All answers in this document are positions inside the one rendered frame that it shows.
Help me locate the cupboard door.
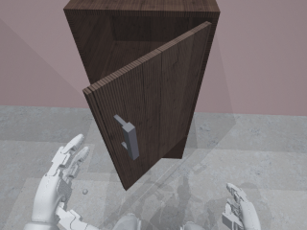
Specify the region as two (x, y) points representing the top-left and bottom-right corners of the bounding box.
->
(83, 21), (212, 191)

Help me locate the handle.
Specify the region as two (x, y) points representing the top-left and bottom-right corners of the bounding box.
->
(113, 114), (139, 161)

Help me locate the right robot hand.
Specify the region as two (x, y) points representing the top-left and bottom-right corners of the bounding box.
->
(222, 182), (262, 230)

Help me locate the left robot thigh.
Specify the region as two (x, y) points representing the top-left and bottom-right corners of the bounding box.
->
(112, 216), (142, 230)

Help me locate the left robot hand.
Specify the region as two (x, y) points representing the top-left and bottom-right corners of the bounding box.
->
(31, 134), (101, 230)

